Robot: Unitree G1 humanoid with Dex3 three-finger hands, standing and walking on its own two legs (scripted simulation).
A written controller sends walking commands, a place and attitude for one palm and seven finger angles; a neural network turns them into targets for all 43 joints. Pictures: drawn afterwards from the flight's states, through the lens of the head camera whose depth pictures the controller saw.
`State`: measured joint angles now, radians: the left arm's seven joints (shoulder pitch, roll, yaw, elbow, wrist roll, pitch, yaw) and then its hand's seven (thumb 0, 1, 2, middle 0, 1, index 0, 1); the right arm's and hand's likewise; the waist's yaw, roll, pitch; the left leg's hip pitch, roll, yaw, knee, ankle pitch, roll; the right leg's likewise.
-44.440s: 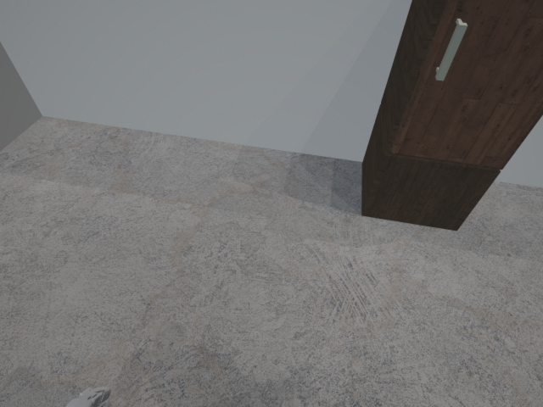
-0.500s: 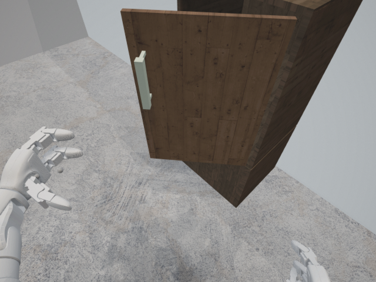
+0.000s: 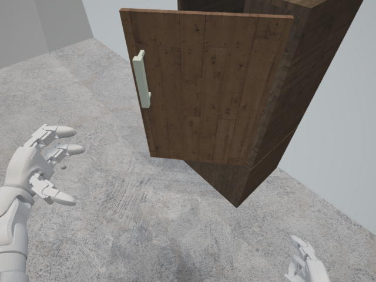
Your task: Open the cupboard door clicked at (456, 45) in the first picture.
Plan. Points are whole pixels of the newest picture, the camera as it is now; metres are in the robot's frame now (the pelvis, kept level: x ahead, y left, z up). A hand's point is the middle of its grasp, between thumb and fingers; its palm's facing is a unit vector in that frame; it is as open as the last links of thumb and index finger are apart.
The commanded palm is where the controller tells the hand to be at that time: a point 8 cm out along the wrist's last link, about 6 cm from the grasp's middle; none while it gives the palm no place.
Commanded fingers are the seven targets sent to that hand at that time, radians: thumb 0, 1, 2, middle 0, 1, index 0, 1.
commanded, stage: move the hooked fingers beside the handle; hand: left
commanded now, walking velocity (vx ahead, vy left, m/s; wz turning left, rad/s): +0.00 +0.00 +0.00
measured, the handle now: (144, 80) +0.62 +0.18 +0.09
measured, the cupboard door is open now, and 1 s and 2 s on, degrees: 41 41 41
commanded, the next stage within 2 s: none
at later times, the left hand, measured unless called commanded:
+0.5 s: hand (89, 129) +0.40 +0.26 +0.10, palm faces -0.05 -1.00 +0.00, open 14.0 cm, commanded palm +0.38 +0.31 +0.11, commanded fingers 0.00 -0.50 0.30 -0.30 -1.20 -0.30 -1.20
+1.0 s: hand (101, 106) +0.48 +0.26 +0.10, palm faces -0.04 -1.00 +0.00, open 14.0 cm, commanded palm +0.47 +0.31 +0.10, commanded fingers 0.00 -0.50 0.30 -0.30 -1.20 -0.30 -1.20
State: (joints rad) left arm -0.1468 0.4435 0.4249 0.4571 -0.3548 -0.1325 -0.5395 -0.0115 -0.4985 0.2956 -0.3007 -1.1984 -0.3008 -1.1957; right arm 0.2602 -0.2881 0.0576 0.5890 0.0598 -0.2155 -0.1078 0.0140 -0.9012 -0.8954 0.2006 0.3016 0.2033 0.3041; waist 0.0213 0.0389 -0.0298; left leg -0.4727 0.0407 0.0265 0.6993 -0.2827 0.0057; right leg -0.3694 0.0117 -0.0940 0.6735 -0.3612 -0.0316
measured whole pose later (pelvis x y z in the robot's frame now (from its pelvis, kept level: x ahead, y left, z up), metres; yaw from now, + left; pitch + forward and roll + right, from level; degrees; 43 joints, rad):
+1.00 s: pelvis +0.01 +0.02 -0.02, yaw -2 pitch +13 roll -2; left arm -0.82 0.63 0.44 1.15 -0.17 -0.26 -0.47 -0.01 -0.50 0.30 -0.30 -1.20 -0.30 -1.20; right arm 0.38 -0.30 0.04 0.63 0.03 -0.02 -0.06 0.01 -0.90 -0.89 0.20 0.30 0.20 0.30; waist -0.11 0.01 -0.06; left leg -0.71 0.05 0.05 0.82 -0.34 0.03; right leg -0.61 0.02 -0.07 0.77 -0.40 -0.01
